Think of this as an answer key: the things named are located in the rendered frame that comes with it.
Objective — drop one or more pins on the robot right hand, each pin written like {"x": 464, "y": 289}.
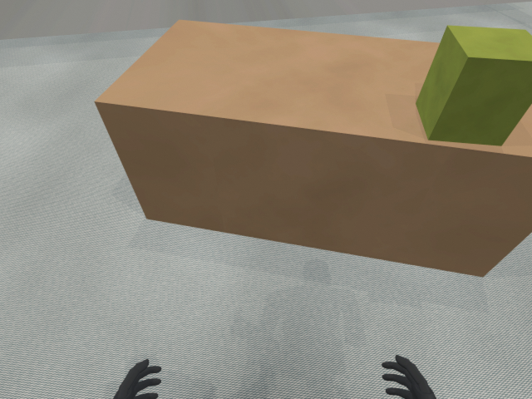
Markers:
{"x": 413, "y": 380}

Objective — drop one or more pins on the robot left hand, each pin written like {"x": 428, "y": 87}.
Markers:
{"x": 131, "y": 385}

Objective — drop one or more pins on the carton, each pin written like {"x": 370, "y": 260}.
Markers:
{"x": 479, "y": 85}

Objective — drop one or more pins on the pedestal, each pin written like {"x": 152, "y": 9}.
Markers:
{"x": 313, "y": 139}

